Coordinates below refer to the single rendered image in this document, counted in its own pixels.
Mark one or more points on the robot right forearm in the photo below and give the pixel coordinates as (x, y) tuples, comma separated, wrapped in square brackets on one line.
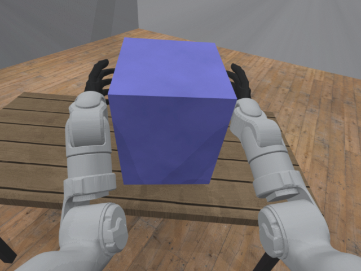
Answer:
[(274, 176)]

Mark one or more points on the robot left forearm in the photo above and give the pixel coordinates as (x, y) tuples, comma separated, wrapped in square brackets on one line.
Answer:
[(88, 152)]

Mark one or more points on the carton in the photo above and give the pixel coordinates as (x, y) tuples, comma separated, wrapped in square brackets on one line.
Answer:
[(171, 103)]

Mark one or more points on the left robot upper arm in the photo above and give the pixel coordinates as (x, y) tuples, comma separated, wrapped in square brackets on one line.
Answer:
[(89, 237)]

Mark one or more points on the robot right hand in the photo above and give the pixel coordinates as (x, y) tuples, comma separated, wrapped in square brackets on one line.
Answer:
[(241, 83)]

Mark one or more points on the right robot upper arm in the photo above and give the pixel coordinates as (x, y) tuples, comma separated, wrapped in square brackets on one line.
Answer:
[(296, 233)]

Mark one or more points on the table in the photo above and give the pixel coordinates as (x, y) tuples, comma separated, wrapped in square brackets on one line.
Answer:
[(33, 167)]

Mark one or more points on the robot left hand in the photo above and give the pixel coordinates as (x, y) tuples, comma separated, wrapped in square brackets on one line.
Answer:
[(95, 82)]

